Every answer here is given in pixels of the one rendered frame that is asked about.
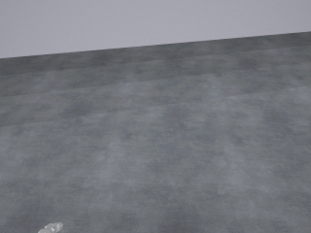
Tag left robot hand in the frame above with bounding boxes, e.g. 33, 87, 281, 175
38, 222, 63, 233

